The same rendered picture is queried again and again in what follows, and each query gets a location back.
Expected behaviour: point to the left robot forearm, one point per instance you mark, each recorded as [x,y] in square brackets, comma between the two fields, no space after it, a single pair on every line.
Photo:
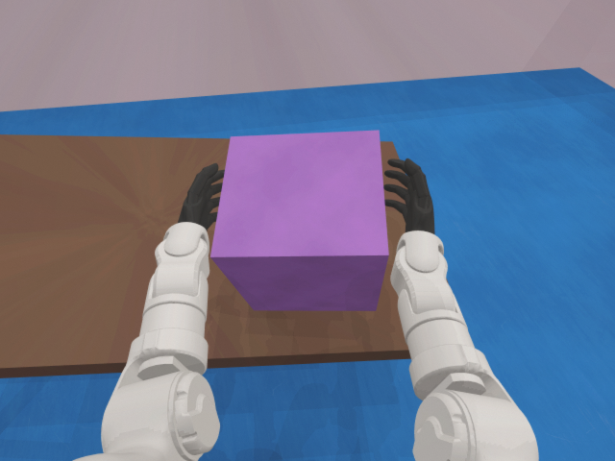
[172,332]

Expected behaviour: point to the left robot hand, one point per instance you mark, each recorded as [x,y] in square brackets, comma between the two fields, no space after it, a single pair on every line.
[198,203]

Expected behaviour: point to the robot right upper arm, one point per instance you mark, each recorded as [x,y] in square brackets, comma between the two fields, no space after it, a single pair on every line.
[458,426]

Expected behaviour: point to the robot left upper arm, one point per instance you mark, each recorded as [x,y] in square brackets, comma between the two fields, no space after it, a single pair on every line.
[165,418]

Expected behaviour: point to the right robot forearm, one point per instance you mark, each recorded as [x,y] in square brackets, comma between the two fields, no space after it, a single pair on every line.
[442,353]

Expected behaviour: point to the right robot hand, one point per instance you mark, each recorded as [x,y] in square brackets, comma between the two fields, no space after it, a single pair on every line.
[418,209]

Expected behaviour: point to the carton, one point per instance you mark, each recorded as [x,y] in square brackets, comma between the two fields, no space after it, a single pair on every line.
[301,223]

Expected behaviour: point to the table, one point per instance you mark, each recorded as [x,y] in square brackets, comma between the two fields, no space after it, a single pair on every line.
[80,220]

